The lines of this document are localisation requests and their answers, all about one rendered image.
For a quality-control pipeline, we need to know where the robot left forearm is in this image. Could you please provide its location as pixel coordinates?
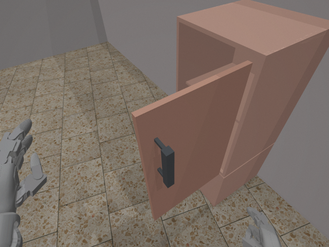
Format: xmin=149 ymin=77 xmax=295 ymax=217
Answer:
xmin=0 ymin=212 xmax=23 ymax=247

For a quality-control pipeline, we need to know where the cupboard door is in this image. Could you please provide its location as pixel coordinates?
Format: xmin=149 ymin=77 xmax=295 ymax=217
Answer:
xmin=131 ymin=60 xmax=253 ymax=220

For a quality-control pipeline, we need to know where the robot left hand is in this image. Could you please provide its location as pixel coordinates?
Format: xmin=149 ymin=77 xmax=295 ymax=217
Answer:
xmin=0 ymin=119 xmax=47 ymax=213

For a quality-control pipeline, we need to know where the robot right hand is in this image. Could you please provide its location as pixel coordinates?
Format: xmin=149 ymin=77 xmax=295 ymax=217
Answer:
xmin=242 ymin=206 xmax=282 ymax=247

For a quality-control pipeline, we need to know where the handle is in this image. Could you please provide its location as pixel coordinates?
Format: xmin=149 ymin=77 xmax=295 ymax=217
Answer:
xmin=154 ymin=137 xmax=174 ymax=188

